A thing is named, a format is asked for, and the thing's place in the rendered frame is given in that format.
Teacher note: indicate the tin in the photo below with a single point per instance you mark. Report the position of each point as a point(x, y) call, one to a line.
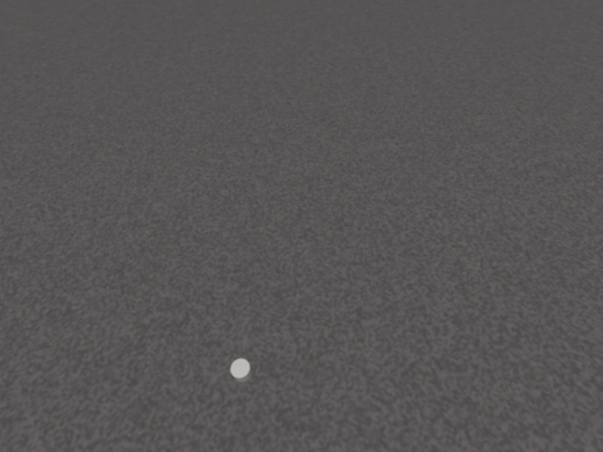
point(241, 370)

